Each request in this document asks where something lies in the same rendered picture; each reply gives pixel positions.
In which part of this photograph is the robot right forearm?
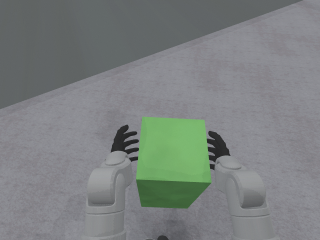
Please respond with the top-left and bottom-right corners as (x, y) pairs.
(214, 155), (281, 240)

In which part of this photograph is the robot left forearm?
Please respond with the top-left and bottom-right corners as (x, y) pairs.
(80, 151), (134, 240)

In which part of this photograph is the robot right hand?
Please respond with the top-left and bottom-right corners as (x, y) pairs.
(207, 131), (231, 170)

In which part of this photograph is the robot left hand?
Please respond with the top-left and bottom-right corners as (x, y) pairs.
(110, 125), (139, 162)

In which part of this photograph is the carton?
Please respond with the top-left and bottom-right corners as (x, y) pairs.
(136, 116), (212, 209)

